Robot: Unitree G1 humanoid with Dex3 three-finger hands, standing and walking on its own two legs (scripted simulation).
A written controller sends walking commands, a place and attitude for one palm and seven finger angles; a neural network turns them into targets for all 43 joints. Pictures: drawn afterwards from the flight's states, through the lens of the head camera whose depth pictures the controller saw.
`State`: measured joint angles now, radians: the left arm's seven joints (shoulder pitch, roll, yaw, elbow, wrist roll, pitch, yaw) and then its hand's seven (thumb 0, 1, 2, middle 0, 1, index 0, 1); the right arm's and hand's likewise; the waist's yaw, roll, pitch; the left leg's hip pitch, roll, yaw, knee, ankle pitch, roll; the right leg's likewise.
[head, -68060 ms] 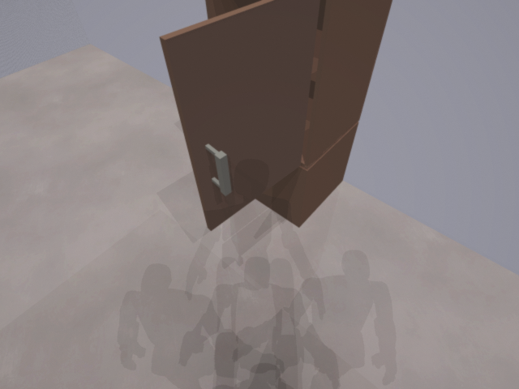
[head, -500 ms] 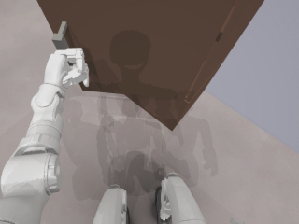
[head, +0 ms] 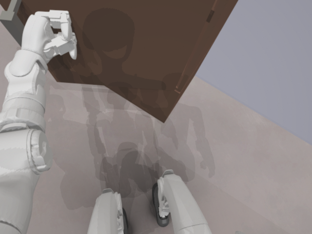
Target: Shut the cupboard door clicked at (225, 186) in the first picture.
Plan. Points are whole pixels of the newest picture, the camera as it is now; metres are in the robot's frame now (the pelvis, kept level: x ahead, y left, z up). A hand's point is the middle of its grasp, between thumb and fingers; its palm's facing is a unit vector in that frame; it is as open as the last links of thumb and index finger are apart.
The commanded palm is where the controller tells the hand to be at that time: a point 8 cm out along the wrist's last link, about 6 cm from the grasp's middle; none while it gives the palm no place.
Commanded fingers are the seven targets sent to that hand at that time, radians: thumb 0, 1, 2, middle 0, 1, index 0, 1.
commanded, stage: push the door shut along its arc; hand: left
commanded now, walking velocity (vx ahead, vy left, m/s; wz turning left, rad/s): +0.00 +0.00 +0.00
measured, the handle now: (28, 33) +0.58 +0.20 +0.06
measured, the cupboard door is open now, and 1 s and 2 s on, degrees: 31 19 19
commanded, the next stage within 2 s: pull the fist back off the door in 0.44 s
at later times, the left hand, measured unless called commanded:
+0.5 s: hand (77, 29) +0.59 +0.10 +0.06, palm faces -0.37 -0.93 -0.03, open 3.3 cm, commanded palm +0.61 +0.11 +0.06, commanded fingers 0.00 0.90 0.90 -1.30 -1.50 -1.30 -1.50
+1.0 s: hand (84, 30) +0.58 +0.09 +0.07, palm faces +0.01 -1.00 -0.01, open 3.1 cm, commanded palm +0.54 +0.13 +0.06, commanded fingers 0.00 0.90 0.90 -1.30 -1.50 -1.30 -1.50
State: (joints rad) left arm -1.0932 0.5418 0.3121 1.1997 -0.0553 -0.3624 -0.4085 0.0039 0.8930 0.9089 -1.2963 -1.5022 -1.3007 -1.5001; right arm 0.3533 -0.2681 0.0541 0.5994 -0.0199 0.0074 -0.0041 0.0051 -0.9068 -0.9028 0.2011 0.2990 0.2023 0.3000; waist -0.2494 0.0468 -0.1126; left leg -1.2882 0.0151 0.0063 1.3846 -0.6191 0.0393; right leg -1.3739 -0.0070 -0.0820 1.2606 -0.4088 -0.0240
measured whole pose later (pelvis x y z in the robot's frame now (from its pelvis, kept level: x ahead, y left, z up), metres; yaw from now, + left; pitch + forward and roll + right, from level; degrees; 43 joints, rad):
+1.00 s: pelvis +0.01 +0.00 +0.02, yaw +0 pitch +30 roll -3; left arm -1.10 0.39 0.36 1.24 0.02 -0.41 0.02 0.02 0.89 0.90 -1.30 -1.50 -1.30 -1.50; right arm 0.43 -0.23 0.04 0.60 -0.08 0.00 0.09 0.00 -0.91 -0.90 0.20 0.30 0.20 0.30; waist -0.26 0.07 -0.13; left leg -1.23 0.02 0.01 1.31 -0.60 0.03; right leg -1.31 0.00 -0.08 1.19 -0.40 -0.03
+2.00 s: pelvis +0.03 -0.01 +0.09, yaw +2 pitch +12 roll -1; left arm -0.29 0.23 0.13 0.53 -0.17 -0.39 -0.14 0.01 0.90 0.90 -1.30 -1.50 -1.30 -1.50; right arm 0.31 -0.26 0.01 0.55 0.03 0.01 -0.02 0.01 -0.91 -0.90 0.20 0.30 0.20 0.30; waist -0.05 0.02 -0.11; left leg -0.66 -0.01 0.00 0.94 -0.49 0.02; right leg -0.75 -0.01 -0.07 0.87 -0.33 -0.02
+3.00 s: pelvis +0.05 -0.01 +0.14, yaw +2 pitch -4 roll +0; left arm 0.44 0.31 0.33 -0.32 -0.06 -0.10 0.13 0.01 0.89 0.90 -0.23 -0.33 -0.23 -0.33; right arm 0.21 -0.23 0.01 0.65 0.00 -0.11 -0.08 0.01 -0.91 -0.90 0.20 0.30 0.20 0.30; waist 0.07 0.07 0.03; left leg -0.05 -0.02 0.01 0.43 -0.30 0.03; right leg -0.17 -0.01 -0.06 0.42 -0.18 -0.01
